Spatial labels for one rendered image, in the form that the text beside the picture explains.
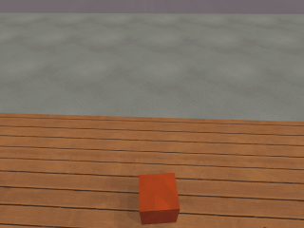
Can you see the carton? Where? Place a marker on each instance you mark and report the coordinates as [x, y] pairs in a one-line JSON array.
[[158, 198]]

